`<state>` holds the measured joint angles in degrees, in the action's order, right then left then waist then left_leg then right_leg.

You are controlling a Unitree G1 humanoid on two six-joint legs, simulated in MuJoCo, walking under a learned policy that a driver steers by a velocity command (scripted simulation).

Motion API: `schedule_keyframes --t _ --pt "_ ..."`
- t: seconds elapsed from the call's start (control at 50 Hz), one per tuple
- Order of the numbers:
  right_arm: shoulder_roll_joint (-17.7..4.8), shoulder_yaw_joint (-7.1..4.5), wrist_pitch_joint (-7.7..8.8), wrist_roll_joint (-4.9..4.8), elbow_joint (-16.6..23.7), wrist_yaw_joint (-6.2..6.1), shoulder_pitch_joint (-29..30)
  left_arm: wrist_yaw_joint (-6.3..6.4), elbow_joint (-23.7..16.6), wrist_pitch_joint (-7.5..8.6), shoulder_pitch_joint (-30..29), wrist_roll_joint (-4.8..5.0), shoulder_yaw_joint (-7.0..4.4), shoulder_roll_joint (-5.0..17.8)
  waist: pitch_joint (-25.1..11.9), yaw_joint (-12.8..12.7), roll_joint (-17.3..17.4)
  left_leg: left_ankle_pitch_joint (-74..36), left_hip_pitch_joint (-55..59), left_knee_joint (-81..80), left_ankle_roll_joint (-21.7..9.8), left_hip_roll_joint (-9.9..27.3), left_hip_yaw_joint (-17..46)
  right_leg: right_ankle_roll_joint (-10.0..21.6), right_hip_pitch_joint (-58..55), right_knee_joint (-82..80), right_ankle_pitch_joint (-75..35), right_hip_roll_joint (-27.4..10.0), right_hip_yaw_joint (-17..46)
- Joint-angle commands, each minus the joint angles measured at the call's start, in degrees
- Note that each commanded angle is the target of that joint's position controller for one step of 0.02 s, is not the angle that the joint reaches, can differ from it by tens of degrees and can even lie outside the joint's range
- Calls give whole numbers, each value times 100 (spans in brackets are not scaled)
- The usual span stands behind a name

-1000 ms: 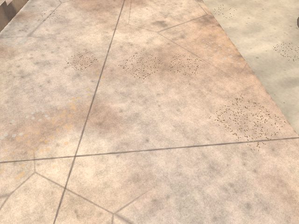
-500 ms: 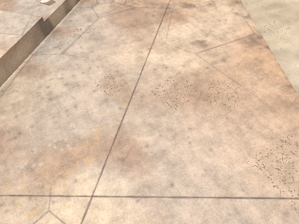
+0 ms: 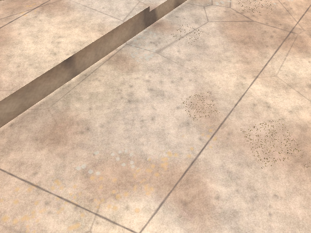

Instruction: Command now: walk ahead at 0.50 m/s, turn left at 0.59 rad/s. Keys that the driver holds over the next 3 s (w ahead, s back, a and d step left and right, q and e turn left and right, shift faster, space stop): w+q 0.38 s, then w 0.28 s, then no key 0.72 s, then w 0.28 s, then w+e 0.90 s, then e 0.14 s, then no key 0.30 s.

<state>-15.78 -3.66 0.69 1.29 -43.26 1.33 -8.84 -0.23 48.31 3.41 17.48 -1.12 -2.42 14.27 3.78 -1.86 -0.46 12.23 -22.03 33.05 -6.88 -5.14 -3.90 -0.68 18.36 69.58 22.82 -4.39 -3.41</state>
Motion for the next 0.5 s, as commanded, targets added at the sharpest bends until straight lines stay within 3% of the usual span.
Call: schedule_keyframes --t 0.02,0.06,0.12,0.22,0.32,0.36,0.4,0.42,0.44,0.46,0.48,0.5 --pt "-710 -210 75 -120 91 -124 -639 -4 -579 66 -58 -113 -112 657 -499 119 74 -1925 1733 -1817 -981 1581 2245 -17 1685 -119 -411 -305 507" --pt "-683 -182 191 -143 88 -84 -680 -42 -569 -123 56 -185 -110 590 -587 2 102 -2342 1433 -1906 -994 1393 2013 -120 1411 -415 -409 -258 446" --pt "-854 -229 250 -126 1 -68 -976 -76 -751 -216 -422 -171 -82 477 -364 96 174 -1949 1241 -2128 -933 1209 1929 -232 1714 -1059 -968 -220 357" --pt "-871 -241 247 -130 -117 -87 -1554 -107 -1096 -191 -1517 -128 -45 478 -162 508 354 -1779 1713 -2068 -709 1108 2106 -278 2163 -2362 -1985 -59 406" --pt "-959 -258 226 -56 -158 -163 -1914 -144 -1410 -82 -2226 -64 15 516 -123 743 435 -2534 2224 -1585 -622 1215 2403 -156 1973 -3263 -2023 251 408" --pt "-1045 -276 223 -41 -97 -205 -1721 -123 -1402 -35 -1982 -45 -8 628 -151 551 518 -2730 2129 -1358 -442 1261 2560 -31 1316 -3665 -1779 357 477" --pt "-1128 -283 254 -37 -34 -184 -1395 -33 -1110 22 -1001 -37 -100 832 -511 86 504 -3593 1786 -589 -198 1090 2465 171 -176 -4002 -1388 640 314" --pt "-1026 -245 295 -83 -64 -139 -1372 35 -919 96 -258 -89 -168 983 -934 -291 206 -3530 1495 481 -56 742 2131 350 -1256 -4326 -1541 436 416" --pt "-579 -109 347 -125 83 -108 -1471 136 -885 135 670 -219 -251 1368 -1813 -592 -389 -1926 817 2105 73 423 1713 661 -2530 -4499 -313 -900 1811" --pt "-256 -54 330 -232 192 -105 -2204 127 -848 71 551 -266 -360 1855 -2117 -67 -1798 1864 -834 3411 253 -500 1167 1331 -3362 -5290 -57 -2073 4597" --pt "-650 -79 256 -15 -45 -158 -2137 66 -855 14 224 -110 -298 1341 -1488 60 -889 1575 -1294 3891 195 4 1296 1382 -2741 -5388 508 -1944 4787" --pt "-666 -84 238 17 -61 -111 -1723 28 -891 14 -137 -54 -188 862 -813 91 -286 1045 -1240 3796 221 190 1255 1294 -2013 -5457 325 -1660 3830"
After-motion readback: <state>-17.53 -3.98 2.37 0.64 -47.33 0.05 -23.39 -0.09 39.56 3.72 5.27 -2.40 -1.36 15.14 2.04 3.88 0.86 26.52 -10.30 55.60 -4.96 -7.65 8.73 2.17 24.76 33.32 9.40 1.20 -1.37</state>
